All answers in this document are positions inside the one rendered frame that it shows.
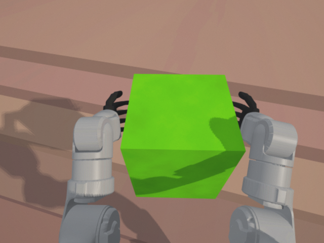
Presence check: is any right robot forearm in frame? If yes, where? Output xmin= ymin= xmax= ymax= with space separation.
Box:
xmin=240 ymin=112 xmax=298 ymax=243

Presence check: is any left robot forearm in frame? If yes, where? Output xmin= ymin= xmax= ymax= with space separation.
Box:
xmin=59 ymin=109 xmax=121 ymax=238

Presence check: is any robot right hand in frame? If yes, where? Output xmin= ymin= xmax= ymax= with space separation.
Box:
xmin=232 ymin=92 xmax=259 ymax=128

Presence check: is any robot right upper arm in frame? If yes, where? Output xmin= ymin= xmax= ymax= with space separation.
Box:
xmin=228 ymin=205 xmax=295 ymax=243

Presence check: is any carton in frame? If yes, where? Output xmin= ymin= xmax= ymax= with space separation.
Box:
xmin=120 ymin=74 xmax=246 ymax=199

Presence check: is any robot left upper arm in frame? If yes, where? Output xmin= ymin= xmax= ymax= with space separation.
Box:
xmin=59 ymin=205 xmax=120 ymax=243

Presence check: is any robot left hand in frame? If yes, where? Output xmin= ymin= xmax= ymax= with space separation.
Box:
xmin=103 ymin=91 xmax=129 ymax=132

